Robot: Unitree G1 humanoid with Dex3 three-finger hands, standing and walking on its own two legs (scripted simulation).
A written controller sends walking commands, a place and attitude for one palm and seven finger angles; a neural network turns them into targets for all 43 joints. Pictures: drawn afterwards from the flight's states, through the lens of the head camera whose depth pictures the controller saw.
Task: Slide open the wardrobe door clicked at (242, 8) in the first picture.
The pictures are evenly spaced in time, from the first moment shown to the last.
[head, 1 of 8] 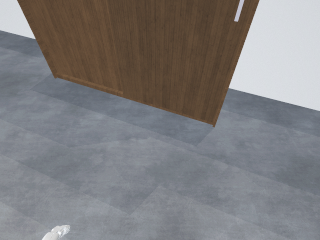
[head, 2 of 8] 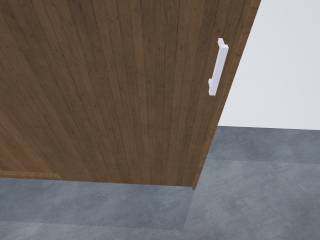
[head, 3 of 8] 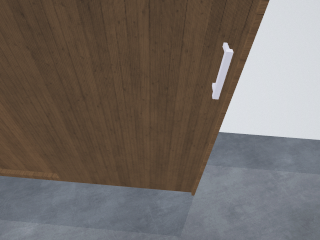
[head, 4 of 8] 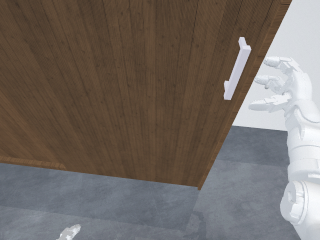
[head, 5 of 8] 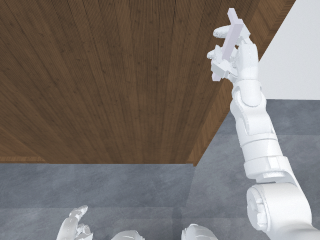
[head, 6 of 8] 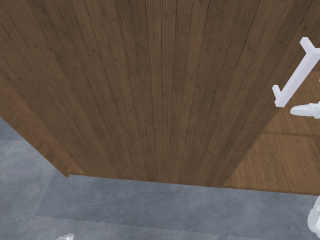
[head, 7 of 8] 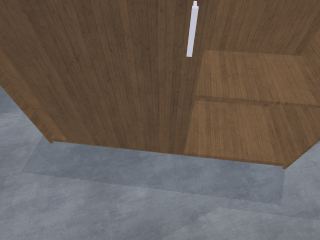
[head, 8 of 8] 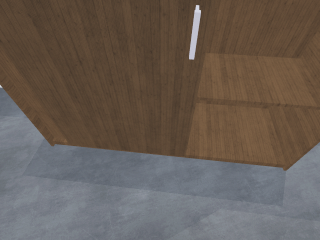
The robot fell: no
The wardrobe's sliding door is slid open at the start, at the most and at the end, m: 0.00 0.68 0.67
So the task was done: yes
